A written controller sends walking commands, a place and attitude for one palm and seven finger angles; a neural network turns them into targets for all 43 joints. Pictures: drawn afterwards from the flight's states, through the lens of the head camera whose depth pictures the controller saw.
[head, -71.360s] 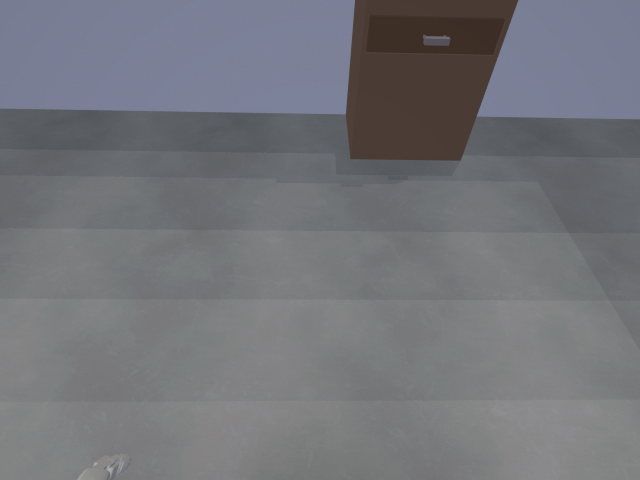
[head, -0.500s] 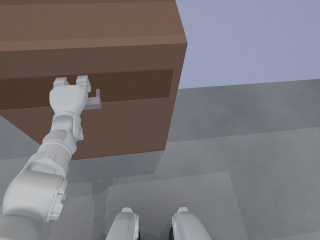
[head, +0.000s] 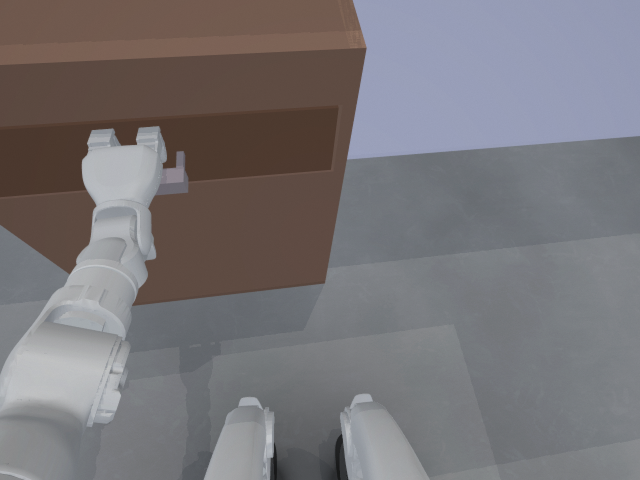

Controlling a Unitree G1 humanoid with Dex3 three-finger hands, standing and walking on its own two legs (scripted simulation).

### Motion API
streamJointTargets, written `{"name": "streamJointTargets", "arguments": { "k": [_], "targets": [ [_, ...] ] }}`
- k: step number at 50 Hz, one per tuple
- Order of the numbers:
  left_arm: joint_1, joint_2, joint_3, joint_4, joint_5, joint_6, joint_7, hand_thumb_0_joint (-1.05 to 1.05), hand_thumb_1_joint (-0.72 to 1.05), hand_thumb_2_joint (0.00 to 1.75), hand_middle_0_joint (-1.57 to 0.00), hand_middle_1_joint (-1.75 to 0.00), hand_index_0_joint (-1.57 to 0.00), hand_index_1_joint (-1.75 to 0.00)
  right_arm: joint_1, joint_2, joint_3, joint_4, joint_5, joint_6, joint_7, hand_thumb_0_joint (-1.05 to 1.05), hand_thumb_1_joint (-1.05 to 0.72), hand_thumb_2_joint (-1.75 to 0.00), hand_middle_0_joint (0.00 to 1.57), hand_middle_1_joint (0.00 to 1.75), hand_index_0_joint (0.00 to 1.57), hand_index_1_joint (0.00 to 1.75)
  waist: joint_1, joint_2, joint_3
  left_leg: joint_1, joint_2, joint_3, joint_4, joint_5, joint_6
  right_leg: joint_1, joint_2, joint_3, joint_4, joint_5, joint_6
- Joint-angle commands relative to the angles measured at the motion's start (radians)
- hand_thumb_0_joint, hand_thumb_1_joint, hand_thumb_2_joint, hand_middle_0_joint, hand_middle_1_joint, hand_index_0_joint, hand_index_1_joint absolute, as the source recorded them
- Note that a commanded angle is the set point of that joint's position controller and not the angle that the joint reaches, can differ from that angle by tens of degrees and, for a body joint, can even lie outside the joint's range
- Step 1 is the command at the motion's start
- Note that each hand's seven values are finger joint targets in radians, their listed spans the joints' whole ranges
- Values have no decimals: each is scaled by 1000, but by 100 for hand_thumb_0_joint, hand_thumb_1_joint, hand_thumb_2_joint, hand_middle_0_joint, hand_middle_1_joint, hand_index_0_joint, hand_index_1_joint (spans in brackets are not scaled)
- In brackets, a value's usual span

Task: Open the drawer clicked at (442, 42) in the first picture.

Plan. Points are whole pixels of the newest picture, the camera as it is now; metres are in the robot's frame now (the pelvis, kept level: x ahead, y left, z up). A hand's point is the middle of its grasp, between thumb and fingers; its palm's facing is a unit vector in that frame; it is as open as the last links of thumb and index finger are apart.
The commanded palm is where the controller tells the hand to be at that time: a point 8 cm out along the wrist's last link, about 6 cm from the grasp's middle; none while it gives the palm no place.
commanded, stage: lower the fingers behind the handle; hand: left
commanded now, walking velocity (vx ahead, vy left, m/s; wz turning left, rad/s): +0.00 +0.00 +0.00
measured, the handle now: (150, 171) +0.54 +0.22 -0.02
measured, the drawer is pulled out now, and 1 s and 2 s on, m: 0.00 0.00 0.00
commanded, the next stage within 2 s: lift the fingers back up to retry in 0.20 s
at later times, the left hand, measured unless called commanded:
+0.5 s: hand (137, 195) +0.49 +0.23 -0.01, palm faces -0.04 +0.00 -1.00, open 13.6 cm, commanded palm +0.47 +0.22 +0.04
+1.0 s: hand (122, 169) +0.49 +0.23 +0.05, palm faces -0.01 -0.02 -1.00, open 13.5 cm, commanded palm +0.47 +0.22 +0.10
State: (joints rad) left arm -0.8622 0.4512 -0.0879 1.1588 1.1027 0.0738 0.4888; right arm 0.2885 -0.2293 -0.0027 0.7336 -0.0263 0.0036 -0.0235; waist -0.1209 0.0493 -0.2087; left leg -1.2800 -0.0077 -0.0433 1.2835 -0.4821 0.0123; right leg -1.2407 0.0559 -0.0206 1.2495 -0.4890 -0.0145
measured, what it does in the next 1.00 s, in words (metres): rises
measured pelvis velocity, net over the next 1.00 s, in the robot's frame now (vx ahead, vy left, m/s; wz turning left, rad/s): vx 0.06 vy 0.01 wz -0.01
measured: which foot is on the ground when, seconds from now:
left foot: down 0.00-1.00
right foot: down 0.00-1.00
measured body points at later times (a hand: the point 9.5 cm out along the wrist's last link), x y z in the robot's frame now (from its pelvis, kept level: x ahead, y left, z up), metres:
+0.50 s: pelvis +0.01 +0.00 +0.01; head +0.14 +0.01 +0.44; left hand +0.48 +0.23 +0.05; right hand +0.05 -0.26 -0.12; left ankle +0.05 +0.11 -0.61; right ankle +0.05 -0.11 -0.61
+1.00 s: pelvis +0.06 +0.01 +0.06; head +0.15 +0.01 +0.50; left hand +0.49 +0.23 +0.10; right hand +0.10 -0.26 -0.07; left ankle +0.05 +0.11 -0.61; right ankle +0.05 -0.11 -0.61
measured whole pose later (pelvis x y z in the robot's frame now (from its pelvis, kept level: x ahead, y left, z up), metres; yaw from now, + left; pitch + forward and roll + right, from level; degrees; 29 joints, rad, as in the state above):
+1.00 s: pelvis +0.06 +0.01 +0.06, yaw +0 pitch +21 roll -2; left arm -0.63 0.37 -0.06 0.99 1.09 0.06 0.50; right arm 0.30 -0.23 -0.06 0.75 -0.01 0.06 -0.02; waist -0.08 0.06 -0.19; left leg -0.90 0.00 -0.02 0.98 -0.46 0.02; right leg -0.86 0.06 0.01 0.93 -0.45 -0.01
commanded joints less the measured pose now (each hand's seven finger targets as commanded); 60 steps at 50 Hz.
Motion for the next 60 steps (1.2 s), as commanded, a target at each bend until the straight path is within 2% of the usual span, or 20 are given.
{"name": "streamJointTargets", "arguments": {
  "k": [1, 6, 8, 11, 13, 14, 15, 18, 23, 28, 31, 32, 37, 43, 45, 48, 51, 53, 57, 60],
  "targets": [
    [-271, 164, 31, -85, -1, -45, -46, 0, -50, 30, -30, -120, -30, -120, 124, -172, -59, -66, -1, -24, -21, 0, -90, -90, 20, 30, 20, 30, -45, -43, -325, 215, -10, 18, -144, -5, 45, 184, 0, 15, -215, 14, -12],
    [-284, 120, 10, -118, 5, -65, -31, 0, -50, 30, -30, -120, -30, -120, 131, -170, -70, -64, -1, -27, -16, 0, -90, -90, 20, 30, 20, 30, -51, -18, -335, 246, -8, 12, -134, 16, 42, 137, 2, 7, -200, 30, -15],
    [-280, 137, 28, -123, 6, -62, -22, 0, -50, 30, -30, -120, -30, -120, 139, -173, -72, -61, -1, -24, -13, 0, -90, -90, 20, 30, 20, 30, -42, -11, -364, 273, -6, 5, -137, 40, 38, 133, 4, 1, -189, 46, -18],
    [-307, 128, 11, -112, 5, -41, -13, 0, -50, 30, -30, -120, -30, -120, 140, -173, -72, -55, 2, -20, -14, 0, -90, -90, 20, 30, 20, 30, -60, -32, -339, 252, -7, 9, -135, 18, 41, 134, 4, 6, -203, 30, -13],
    [-339, 129, 10, -129, 6, -34, -6, 0, -50, 30, -30, -120, -30, -120, 146, -174, -74, -52, 1, -20, -12, 0, -90, -90, 20, 30, 20, 30, -61, -8, -371, 274, -7, 7, -136, 38, 39, 138, 2, 3, -196, 50, -13],
    [-308, 149, 30, -114, 4, -22, -7, 0, -50, 30, -30, -120, -30, -120, 144, -176, -74, -50, 2, -18, -11, 0, -90, -90, 20, 30, 20, 30, -46, -2, -382, 278, -7, 10, -136, 37, 38, 145, 4, 5, -196, 47, -15],
    [-312, 159, 32, -103, 4, -15, -7, 0, -50, 30, -30, -120, -30, -120, 143, -177, -70, -49, 1, -14, -13, 0, -90, -90, 20, 30, 20, 30, -51, -19, -369, 268, -7, 10, -139, 38, 39, 156, 3, 5, -201, 48, -13],
    [-356, 193, 55, -189, -5, -14, -10, 0, -50, 30, -30, -120, -30, -120, 148, -178, -74, -57, 3, -8, -16, 0, -90, -90, 20, 30, 20, 30, -39, 22, -451, 344, -7, 12, -161, 84, 38, 214, 4, 10, -217, 91, -12],
    [-332, 227, 89, -258, -24, -33, -23, 0, -50, 30, -30, -120, -30, -120, 141, -169, -74, -65, 8, 1, -25, 0, -90, -90, 20, 30, 20, 30, -18, 23, -469, 420, -6, 12, -210, 132, 38, 303, 7, 13, -260, 135, -10],
    [-321, 204, 84, -302, -4, -85, -3, 0, -50, 30, -30, -120, -30, -120, 137, -163, -81, -59, 7, -5, -29, 0, -90, -90, 20, 30, 20, 30, -16, 44, -423, 496, -2, 6, -246, 174, 34, 288, 12, 5, -293, 152, -15],
    [-307, 239, 123, -326, 7, -105, 30, 0, -50, 30, -30, -120, -30, -120, 142, -165, -86, -53, 2, 0, -29, 0, -90, -90, 20, 30, 20, 30, 0, 46, -440, 526, -1, 5, -263, 227, 30, 324, 12, 2, -301, 192, -19],
    [-294, 230, 127, -336, 5, -107, 39, 0, -50, 30, -30, -120, -30, -120, 141, -164, -89, -53, -1, 0, -25, 0, -90, -90, 20, 30, 20, 30, 11, 80, -448, 559, -2, 5, -272, 263, 25, 327, 15, -4, -301, 212, -24],
    [-271, 185, 123, -419, 4, -96, 86, 0, -50, 30, -30, -120, -30, -120, 140, -159, -106, -51, -8, 11, -11, 0, -90, -90, 20, 30, 20, 30, 21, 101, -510, 684, 2, 13, -291, 426, 14, 394, 21, -12, -320, 342, -26],
    [-211, 185, 124, -439, -4, -41, 84, 0, -50, 30, -30, -120, -30, -120, 135, -157, -109, -46, 0, 36, -9, 0, -90, -90, 20, 30, 20, 30, 31, 69, -502, 756, 2, 30, -345, 517, 14, 514, 21, -9, -375, 447, -20],
    [-179, 180, 118, -431, -12, -24, 71, 0, -50, 30, -30, -120, -30, -120, 121, -158, -107, -51, 4, 45, -10, 0, -90, -90, 20, 30, 20, 30, 32, 52, -452, 756, 0, 38, -372, 504, 17, 544, 21, -6, -406, 452, -17],
    [-128, 95, 51, -325, -10, -12, 41, 0, -50, 30, -30, -120, -30, -120, 120, -153, -104, -47, 12, 49, -8, 0, -90, -90, 20, 30, 20, 30, 14, -7, -326, 712, 1, 35, -400, 467, 19, 524, 21, -10, -430, 426, -18],
    [-94, 103, 57, -297, -17, -22, 10, 0, -50, 30, -30, -120, -30, -120, 116, -159, -106, -60, 13, 54, -9, 0, -90, -90, 20, 30, 20, 30, 18, -44, -289, 692, -4, 39, -416, 423, 25, 549, 17, -1, -450, 414, -20],
    [-78, 77, 40, -320, -14, -53, -5, 0, -50, 30, -30, -120, -30, -120, 105, -148, -106, -77, 13, 53, -10, 0, -90, -90, 20, 30, 20, 30, 29, -23, -325, 714, -6, 47, -413, 447, 25, 563, 16, 6, -446, 439, -19],
    [-75, 132, 92, -349, 5, -105, -2, 0, -50, 30, -30, -120, -30, -120, 100, -149, -109, -82, 7, 55, -12, 0, -90, -90, 20, 30, 20, 30, 44, -8, -333, 684, -8, 42, -391, 459, 24, 559, 12, 11, -418, 454, -25],
    [-91, 139, 106, -392, 33, -135, 40, 0, -50, 30, -30, -120, -30, -120, 89, -142, -114, -83, 1, 48, -7, 0, -90, -90, 20, 30, 20, 30, 49, 27, -372, 698, -6, 43, -365, 482, 20, 516, 14, 11, -394, 449, -25]
  ]
}}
